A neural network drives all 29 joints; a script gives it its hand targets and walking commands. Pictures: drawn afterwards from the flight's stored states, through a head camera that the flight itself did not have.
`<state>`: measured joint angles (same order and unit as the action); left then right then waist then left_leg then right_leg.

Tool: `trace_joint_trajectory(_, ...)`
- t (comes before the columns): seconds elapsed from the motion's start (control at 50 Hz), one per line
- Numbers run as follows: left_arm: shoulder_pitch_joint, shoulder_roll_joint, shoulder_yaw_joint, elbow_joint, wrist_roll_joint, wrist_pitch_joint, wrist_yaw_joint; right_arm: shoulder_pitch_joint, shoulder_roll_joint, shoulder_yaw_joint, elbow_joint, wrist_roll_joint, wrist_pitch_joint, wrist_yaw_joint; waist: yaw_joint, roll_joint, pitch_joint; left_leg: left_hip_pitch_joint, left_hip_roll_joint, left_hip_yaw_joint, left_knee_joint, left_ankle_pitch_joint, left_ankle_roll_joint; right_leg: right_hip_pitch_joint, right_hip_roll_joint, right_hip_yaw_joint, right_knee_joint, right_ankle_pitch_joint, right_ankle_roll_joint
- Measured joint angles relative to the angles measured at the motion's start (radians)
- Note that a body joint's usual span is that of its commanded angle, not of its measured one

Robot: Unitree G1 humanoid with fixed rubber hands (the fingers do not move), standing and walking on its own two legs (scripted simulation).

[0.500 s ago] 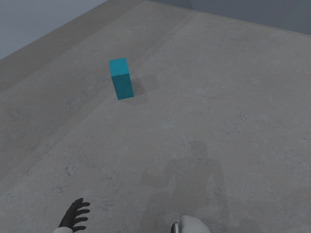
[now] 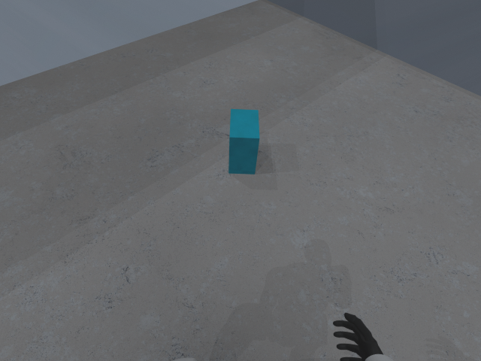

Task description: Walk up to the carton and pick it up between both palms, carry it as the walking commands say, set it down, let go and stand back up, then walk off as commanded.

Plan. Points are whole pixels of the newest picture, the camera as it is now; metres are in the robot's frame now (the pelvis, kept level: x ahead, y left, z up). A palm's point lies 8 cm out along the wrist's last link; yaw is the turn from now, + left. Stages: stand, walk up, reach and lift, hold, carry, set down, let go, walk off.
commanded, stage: walk up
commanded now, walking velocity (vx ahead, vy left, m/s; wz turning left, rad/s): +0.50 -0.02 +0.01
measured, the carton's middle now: (243, 142) +1.21 +0.02 -0.63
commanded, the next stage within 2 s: none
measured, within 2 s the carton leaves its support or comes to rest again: neither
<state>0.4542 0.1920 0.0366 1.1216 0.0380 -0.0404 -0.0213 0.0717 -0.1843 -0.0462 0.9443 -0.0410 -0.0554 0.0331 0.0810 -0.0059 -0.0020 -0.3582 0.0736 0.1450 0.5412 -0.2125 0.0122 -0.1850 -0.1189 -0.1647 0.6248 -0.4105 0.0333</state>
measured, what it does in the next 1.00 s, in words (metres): walks ahead: right foot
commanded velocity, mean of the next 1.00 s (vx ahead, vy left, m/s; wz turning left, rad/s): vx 0.49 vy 0.01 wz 0.01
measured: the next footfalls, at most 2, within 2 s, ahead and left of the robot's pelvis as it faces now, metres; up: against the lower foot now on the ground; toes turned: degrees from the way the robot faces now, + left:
right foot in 0.48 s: +0.41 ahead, -0.16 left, +0.00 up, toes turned -11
left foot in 1.10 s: +0.58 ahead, +0.11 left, +0.00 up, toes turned +8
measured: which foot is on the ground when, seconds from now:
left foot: down 0.00-0.48, up 0.50-1.00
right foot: up 0.00-0.46, down 0.48-1.00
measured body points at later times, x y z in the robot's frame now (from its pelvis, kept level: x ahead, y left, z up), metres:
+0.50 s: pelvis +0.24 -0.05 -0.02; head +0.29 -0.07 +0.43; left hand +0.42 +0.16 -0.15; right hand +0.08 -0.26 -0.16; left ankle +0.04 +0.10 -0.72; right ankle +0.38 -0.15 -0.73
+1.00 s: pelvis +0.43 -0.06 +0.02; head +0.46 -0.07 +0.46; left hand +0.33 +0.16 -0.12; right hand +0.61 -0.27 -0.12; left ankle +0.52 +0.10 -0.70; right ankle +0.37 -0.15 -0.73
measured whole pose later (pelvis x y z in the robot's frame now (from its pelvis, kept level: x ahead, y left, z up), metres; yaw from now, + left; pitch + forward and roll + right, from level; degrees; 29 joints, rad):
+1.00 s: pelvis +0.43 -0.06 +0.02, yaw +0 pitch +1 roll +1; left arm 0.45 0.16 0.04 1.13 0.04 -0.08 0.00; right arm 0.03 -0.20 -0.05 0.96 -0.03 0.00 0.05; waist 0.12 0.03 0.03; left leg -0.47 0.10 0.08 0.65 -0.17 -0.05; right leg -0.08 -0.05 -0.18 0.33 -0.27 -0.01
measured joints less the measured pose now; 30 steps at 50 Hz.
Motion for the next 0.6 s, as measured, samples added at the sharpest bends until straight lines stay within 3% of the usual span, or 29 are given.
trace_joint_trajectory(0.04, -0.058, 0.007, 0.003, -0.010, -0.001, 0.009, 0.000, 0.036, 0.013, 0.002, 0.015, 0.001, -0.019, -0.013, -0.007, -0.010, 0.013, 0.021, -0.012, 0.004, 0.015, -0.036, 0.017, -0.103, 0.016, 0.072, 0.266, -0.014, -0.011)
trace_joint_trajectory(0.08, -0.113, 0.015, 0.002, -0.033, -0.006, 0.003, 0.001, 0.086, 0.023, 0.006, 0.040, 0.005, -0.025, -0.022, -0.023, -0.020, 0.019, 0.069, -0.023, 0.009, -0.020, -0.051, 0.020, -0.188, 0.025, 0.103, 0.419, 0.045, -0.013)
trace_joint_trajectory(0.18, -0.227, 0.044, 0.017, -0.077, -0.006, 0.014, -0.006, 0.226, 0.033, 0.011, 0.093, 0.020, -0.019, -0.036, -0.087, -0.051, 0.024, 0.190, -0.041, 0.027, -0.081, -0.088, 0.010, -0.338, 0.016, 0.117, 0.485, 0.158, 0.012)
trace_joint_trajectory(0.26, -0.303, 0.058, 0.027, -0.101, -0.004, 0.044, -0.019, 0.346, 0.025, 0.003, 0.125, 0.022, -0.018, -0.046, -0.136, -0.058, 0.027, 0.289, -0.034, 0.027, -0.126, -0.125, -0.004, -0.398, 0.004, 0.085, 0.391, 0.237, 0.025)
trace_joint_trajectory(0.34, -0.369, 0.039, 0.015, -0.137, -0.009, 0.052, -0.039, 0.432, 0.009, -0.004, 0.152, 0.017, -0.014, -0.048, -0.174, -0.028, 0.049, 0.387, -0.019, 0.019, -0.202, -0.142, -0.029, -0.404, 0.002, 0.072, 0.198, 0.316, 0.033)
trace_joint_trajectory(0.46, -0.429, 0.014, -0.002, -0.184, -0.016, 0.031, -0.045, 0.480, 0.013, -0.010, 0.172, 0.018, -0.004, -0.043, -0.194, 0.012, 0.075, 0.476, 0.015, 0.030, -0.224, -0.225, -0.094, -0.356, 0.033, 0.029, -0.051, 0.306, 0.002)
trace_joint_trajectory(0.48, -0.428, 0.012, -0.003, -0.186, -0.013, 0.018, -0.041, 0.480, 0.010, -0.008, 0.173, 0.018, -0.005, -0.041, -0.192, 0.018, 0.072, 0.463, 0.028, 0.032, -0.169, -0.265, -0.102, -0.342, 0.041, 0.009, -0.077, 0.331, -0.024)
trace_joint_trajectory(0.52, -0.427, -0.001, 0.008, -0.179, -0.004, -0.015, -0.024, 0.431, 0.003, 0.002, 0.178, 0.020, 0.002, -0.039, -0.187, 0.047, 0.086, 0.330, 0.072, -0.012, 0.132, -0.305, -0.068, -0.379, 0.064, -0.011, 0.007, 0.312, -0.093)
trace_joint_trajectory(0.56, -0.411, -0.004, 0.006, -0.167, -0.005, -0.033, -0.011, 0.357, 0.001, 0.003, 0.152, 0.024, 0.005, -0.035, -0.183, 0.045, 0.110, 0.155, 0.051, -0.096, 0.486, -0.273, -0.034, -0.375, 0.069, -0.013, 0.042, 0.247, -0.119)
trace_joint_trajectory(0.6, -0.378, -0.014, 0.000, -0.141, -0.008, -0.042, -0.003, 0.285, -0.009, 0.001, 0.129, 0.024, -0.006, -0.033, -0.167, 0.052, 0.125, 0.029, 0.031, -0.141, 0.669, -0.196, -0.014, -0.327, 0.078, -0.018, 0.013, 0.231, -0.117)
